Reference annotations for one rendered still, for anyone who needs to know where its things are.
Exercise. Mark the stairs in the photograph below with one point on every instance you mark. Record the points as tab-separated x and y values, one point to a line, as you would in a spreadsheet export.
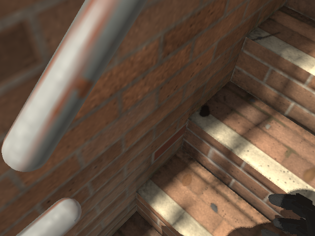
254	138

